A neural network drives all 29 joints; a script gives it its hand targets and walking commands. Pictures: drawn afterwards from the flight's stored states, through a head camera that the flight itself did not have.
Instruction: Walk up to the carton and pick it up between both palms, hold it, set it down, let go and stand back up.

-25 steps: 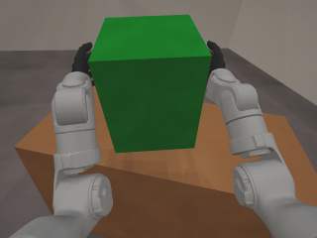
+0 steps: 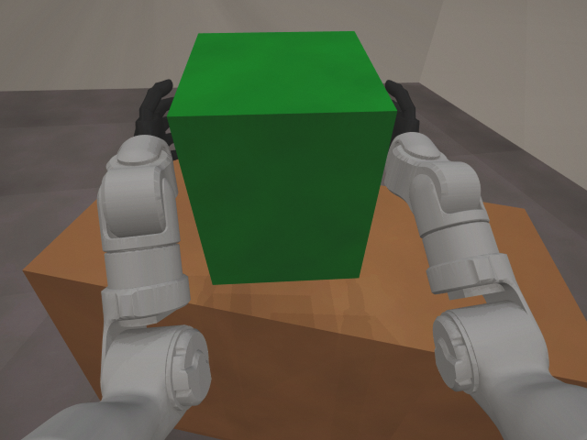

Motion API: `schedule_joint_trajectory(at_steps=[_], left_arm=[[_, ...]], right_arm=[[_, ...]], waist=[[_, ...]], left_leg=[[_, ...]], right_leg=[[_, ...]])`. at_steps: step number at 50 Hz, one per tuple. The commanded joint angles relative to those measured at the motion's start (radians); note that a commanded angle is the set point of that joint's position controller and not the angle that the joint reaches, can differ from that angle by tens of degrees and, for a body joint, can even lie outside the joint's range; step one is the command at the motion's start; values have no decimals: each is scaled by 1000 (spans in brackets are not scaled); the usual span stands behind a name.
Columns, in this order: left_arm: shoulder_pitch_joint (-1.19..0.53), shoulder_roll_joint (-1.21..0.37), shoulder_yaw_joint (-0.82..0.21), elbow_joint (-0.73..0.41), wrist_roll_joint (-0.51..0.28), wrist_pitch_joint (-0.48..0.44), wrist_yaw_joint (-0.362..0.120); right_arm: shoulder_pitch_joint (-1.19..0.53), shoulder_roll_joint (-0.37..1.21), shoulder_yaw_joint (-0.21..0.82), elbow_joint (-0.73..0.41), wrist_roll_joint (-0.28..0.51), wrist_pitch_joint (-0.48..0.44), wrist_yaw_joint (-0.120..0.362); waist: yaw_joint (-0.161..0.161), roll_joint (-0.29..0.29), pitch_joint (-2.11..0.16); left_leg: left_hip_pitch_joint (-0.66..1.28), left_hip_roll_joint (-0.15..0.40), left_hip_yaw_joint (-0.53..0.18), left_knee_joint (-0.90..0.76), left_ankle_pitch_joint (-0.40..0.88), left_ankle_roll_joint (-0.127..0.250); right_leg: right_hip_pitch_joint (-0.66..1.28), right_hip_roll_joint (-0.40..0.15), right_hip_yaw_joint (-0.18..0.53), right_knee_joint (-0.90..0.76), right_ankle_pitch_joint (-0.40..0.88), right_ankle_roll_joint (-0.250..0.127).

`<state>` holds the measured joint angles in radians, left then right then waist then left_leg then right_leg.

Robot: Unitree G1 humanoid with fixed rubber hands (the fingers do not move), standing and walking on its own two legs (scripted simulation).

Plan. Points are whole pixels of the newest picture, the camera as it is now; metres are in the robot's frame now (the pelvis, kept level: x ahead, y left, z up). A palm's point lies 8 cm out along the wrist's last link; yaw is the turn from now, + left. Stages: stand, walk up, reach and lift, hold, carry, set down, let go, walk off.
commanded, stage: hold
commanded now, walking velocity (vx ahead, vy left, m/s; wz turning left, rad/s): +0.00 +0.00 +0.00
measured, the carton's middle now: (281, 160) +0.39 +0.01 +0.23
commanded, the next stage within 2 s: set down in 0.14 s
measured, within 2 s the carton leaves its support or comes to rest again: neither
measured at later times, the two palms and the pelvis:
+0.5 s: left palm (161, 148) +0.37 +0.15 +0.26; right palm (395, 168) +0.36 -0.14 +0.24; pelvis -0.01 +0.00 +0.00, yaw +1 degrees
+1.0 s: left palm (184, 178) +0.39 +0.14 +0.20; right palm (390, 201) +0.37 -0.15 +0.18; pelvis +0.01 +0.01 +0.00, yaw +2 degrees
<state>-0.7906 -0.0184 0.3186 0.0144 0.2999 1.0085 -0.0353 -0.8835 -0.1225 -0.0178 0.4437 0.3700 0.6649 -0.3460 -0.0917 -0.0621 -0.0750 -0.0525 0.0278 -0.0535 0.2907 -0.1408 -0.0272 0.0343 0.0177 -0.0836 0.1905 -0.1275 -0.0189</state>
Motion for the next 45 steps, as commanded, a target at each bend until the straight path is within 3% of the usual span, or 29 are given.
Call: schedule_joint_trajectory(at_steps=[1,7,8,10,15,19,20,23,26,35,39,45], left_arm=[[-757,-417,-420,-115,-201,-87,-136],[-764,-417,-403,-92,-186,-93,-140],[-782,-389,-410,-119,-196,-101,-159],[-760,-382,-397,-133,-175,-125,-189],[-713,-339,-355,-91,-109,-182,-216],[-668,-303,-288,59,-62,-237,-225],[-646,-335,-255,-5,-68,-279,-221],[-624,-300,-238,63,-35,-346,-212],[-587,-302,-284,55,-39,-385,-191],[-524,-422,-516,-111,-120,-490,-123],[-484,-415,-550,-124,-136,-500,-107],[-429,-381,-498,-62,-122,-474,-113]], right_arm=[[-826,377,205,-283,92,-61,78],[-830,380,189,-255,87,-65,81],[-807,403,164,-290,38,-76,81],[-772,397,145,-304,2,-97,80],[-725,355,107,-268,-68,-171,98],[-707,318,44,-195,-147,-259,133],[-669,354,37,-250,-179,-311,139],[-641,341,6,-212,-267,-394,169],[-586,333,15,-194,-303,-457,190],[-569,409,161,-360,-303,-623,201],[-530,421,207,-372,-280,-633,199],[-492,407,215,-338,-249,-609,189]], waist=[[0,70,-379],[2,85,-376],[-50,85,-371],[-58,81,-393],[-48,96,-305],[-26,50,-149],[-21,43,-153],[-15,57,-200],[-27,67,-234],[-53,102,-494],[-42,95,-456],[-20,58,-356]], left_leg=[[147,-78,52,4,257,-1],[146,-81,59,5,256,-2],[160,-85,53,15,283,2],[179,-86,46,15,310,2],[165,-86,53,-12,250,1],[95,-77,67,-60,37,7],[49,-80,85,-83,23,17],[71,-76,89,-87,18,18],[109,-71,82,-81,52,4],[205,-72,53,3,405,-12],[175,-69,43,1,417,0],[137,-68,37,-19,359,15]], right_leg=[[38,37,-22,-5,201,51],[30,36,-22,-3,194,54],[48,31,-19,1,224,52],[65,31,-24,3,275,54],[93,21,-42,-5,250,45],[55,4,-52,-39,21,37],[71,31,-97,-42,19,62],[115,25,-95,-39,61,61],[136,28,-97,-39,101,58],[266,32,-60,-1,430,49],[290,22,-50,11,476,55],[294,16,-48,13,481,71]])
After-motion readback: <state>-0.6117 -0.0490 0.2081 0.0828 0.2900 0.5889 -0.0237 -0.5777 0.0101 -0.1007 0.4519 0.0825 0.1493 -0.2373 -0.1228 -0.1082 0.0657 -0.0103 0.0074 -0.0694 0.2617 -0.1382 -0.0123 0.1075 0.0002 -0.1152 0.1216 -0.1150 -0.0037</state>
